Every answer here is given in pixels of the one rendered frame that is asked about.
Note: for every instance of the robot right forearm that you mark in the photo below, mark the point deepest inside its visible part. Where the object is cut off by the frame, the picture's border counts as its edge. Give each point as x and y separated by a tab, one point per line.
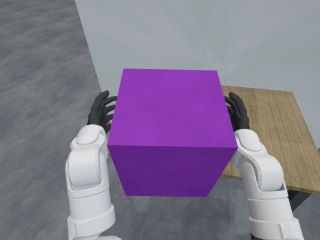
271	216

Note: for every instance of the robot right hand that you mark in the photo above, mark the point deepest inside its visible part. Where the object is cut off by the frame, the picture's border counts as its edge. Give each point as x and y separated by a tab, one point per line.
237	112

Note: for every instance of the robot left forearm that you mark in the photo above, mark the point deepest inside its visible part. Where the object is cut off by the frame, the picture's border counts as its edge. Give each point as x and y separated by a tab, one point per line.
87	181

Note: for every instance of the robot left hand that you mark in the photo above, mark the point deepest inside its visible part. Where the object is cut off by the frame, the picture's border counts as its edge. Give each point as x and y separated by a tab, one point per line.
99	110

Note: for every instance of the carton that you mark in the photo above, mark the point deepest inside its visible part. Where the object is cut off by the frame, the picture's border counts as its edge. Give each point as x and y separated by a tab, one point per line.
171	134

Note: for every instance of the table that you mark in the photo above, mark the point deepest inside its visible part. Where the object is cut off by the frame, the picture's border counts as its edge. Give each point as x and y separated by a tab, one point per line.
276	118

